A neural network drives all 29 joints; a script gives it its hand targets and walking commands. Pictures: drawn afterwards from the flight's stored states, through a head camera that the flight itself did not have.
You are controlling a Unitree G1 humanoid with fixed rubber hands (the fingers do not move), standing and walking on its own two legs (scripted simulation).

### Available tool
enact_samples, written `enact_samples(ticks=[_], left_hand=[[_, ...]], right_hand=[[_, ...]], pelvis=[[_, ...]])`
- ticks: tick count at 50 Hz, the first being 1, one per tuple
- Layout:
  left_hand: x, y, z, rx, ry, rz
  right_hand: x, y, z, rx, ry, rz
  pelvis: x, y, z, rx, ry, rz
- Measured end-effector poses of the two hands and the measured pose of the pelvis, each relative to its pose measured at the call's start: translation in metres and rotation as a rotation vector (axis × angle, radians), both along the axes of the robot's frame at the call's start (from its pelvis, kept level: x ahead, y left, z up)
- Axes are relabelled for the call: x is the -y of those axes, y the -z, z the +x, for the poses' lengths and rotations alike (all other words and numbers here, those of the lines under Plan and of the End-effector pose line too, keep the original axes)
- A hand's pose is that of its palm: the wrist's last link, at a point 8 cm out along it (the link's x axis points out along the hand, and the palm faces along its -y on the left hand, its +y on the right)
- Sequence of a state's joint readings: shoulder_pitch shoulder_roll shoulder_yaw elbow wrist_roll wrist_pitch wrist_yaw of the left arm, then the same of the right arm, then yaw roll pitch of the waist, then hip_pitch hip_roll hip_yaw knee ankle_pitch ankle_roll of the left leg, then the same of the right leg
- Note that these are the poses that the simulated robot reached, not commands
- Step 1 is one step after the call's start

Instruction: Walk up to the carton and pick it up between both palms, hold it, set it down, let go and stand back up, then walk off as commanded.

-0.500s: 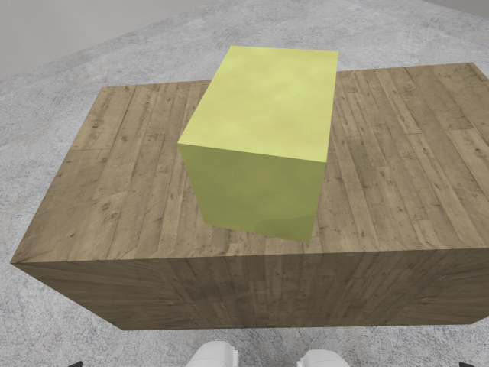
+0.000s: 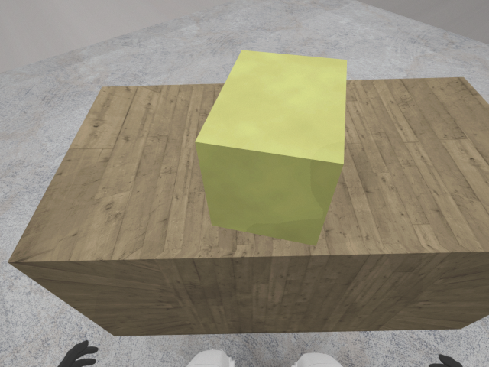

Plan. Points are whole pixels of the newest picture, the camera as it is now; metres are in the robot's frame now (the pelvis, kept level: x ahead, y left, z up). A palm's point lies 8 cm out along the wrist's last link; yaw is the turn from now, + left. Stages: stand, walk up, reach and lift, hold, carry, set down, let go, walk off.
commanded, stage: walk up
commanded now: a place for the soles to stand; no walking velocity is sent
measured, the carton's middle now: (277, 144) +0.54 -0.05 +0.02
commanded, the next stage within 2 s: none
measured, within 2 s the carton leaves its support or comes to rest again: neither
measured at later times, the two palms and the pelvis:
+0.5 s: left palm out of the picture +0.12 +0.29 -0.07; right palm out of the picture +0.08 -0.36 -0.09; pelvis +0.01 -0.03 +0.00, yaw -1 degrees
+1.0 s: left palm (100, 366) +0.14 +0.26 -0.07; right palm out of the picture +0.11 -0.39 -0.09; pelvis +0.03 -0.06 +0.00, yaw -1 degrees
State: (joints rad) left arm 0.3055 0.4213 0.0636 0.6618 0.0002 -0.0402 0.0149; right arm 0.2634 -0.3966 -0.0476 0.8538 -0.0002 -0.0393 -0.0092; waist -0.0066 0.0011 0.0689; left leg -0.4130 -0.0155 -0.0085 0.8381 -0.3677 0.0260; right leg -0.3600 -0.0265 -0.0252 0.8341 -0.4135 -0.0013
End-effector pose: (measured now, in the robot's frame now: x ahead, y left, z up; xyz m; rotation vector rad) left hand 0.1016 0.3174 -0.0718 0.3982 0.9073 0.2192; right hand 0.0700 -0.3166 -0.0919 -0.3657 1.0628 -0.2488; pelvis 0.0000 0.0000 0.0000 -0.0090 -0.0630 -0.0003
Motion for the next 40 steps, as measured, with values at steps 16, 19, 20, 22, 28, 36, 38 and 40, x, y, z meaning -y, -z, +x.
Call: enact_samples(ticks=[16, 19, 20, 22, 28, 36, 38, 40], left_hand=[[0.003, 0.002, 0.012, -0.017, 0.009, -0.01], [0.006, 0.003, 0.015, -0.034, 0.013, -0.007], [0.007, 0.003, 0.015, -0.041, 0.017, -0.005], [0.012, 0.003, 0.015, -0.053, 0.024, -0.002], [0.034, 0.0, 0.018, -0.069, 0.024, 0.003], [0.04, -0.001, 0.034, -0.074, 0.023, 0.007], [0.044, -0.003, 0.043, -0.054, 0.025, 0.01], [0.049, -0.004, 0.049, -0.035, 0.03, 0.015]], right_hand=[[0.007, 0.0, 0.006, -0.027, 0.002, -0.012], [0.013, -0.001, 0.005, -0.031, 0.003, -0.018], [0.017, -0.002, 0.005, -0.034, 0.004, -0.021], [0.026, -0.001, 0.004, -0.041, 0.003, -0.026], [0.049, 0.002, 0.013, -0.038, -0.002, -0.021], [0.056, 0.004, 0.021, -0.064, -0.002, -0.023], [0.059, 0.004, 0.023, -0.061, 0.0, -0.024], [0.065, 0.004, 0.025, -0.053, 0.0, -0.023]], pelvis=[[0.002, -0.001, 0.01, -0.016, 0.001, -0.001], [0.006, -0.001, 0.011, -0.018, 0.005, 0.0], [0.009, -0.001, 0.011, -0.018, 0.008, 0.001], [0.016, 0.0, 0.011, -0.019, 0.009, 0.009], [0.036, 0.0, 0.018, -0.027, 0.01, 0.031], [0.041, -0.001, 0.031, -0.04, 0.009, 0.038], [0.044, -0.001, 0.032, -0.035, 0.009, 0.039], [0.05, 0.0, 0.033, -0.035, 0.009, 0.047]])
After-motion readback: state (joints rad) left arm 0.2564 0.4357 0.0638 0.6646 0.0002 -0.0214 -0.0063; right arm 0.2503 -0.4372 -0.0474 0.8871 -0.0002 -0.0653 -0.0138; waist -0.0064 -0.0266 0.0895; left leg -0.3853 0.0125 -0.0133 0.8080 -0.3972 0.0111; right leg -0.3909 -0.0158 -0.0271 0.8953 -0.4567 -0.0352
